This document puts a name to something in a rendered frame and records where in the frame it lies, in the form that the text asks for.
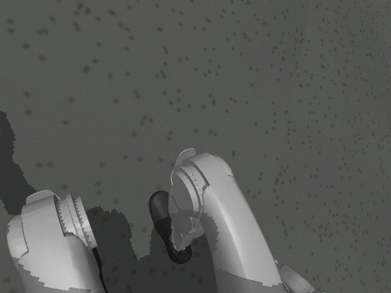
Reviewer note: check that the right robot hand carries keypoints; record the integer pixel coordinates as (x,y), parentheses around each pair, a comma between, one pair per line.
(293,281)

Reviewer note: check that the left robot foot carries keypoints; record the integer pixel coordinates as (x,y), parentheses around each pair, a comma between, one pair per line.
(100,267)

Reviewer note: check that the right robot foot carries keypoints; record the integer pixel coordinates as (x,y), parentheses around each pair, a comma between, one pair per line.
(158,206)

